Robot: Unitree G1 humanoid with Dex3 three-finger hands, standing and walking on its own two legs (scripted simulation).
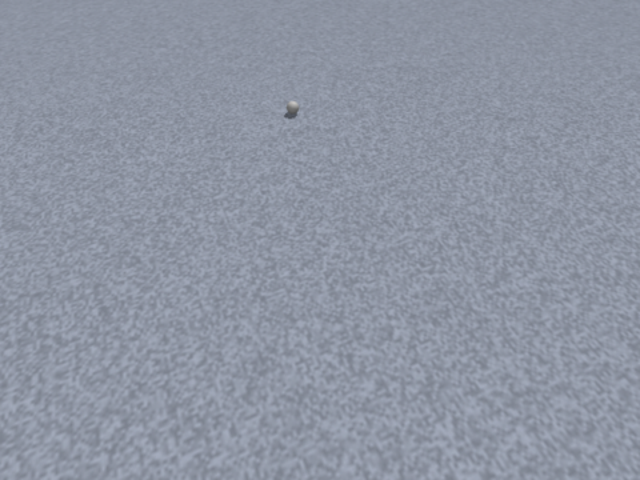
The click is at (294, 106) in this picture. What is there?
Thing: free ball
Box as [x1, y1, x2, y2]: [287, 101, 298, 113]
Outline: 291,101 287,104 287,110 290,113 295,113 298,109 298,105 294,101
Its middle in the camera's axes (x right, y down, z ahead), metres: -0.16 -0.79 +2.26
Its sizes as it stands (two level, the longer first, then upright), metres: 0.071 0.071 0.071
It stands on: the floor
